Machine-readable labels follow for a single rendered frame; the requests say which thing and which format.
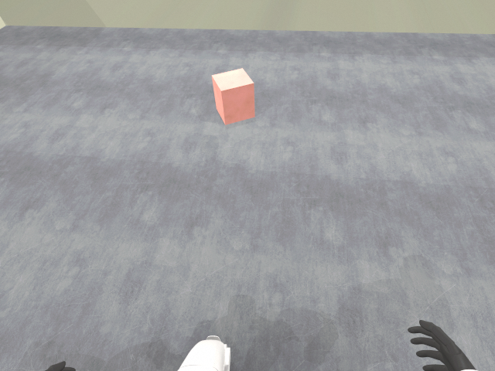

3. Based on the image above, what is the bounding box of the robot right hand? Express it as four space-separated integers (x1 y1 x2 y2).
408 320 476 371

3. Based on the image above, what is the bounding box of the carton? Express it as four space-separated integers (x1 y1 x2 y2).
212 68 255 125

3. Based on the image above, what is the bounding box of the robot left thigh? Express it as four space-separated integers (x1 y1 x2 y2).
178 340 230 371

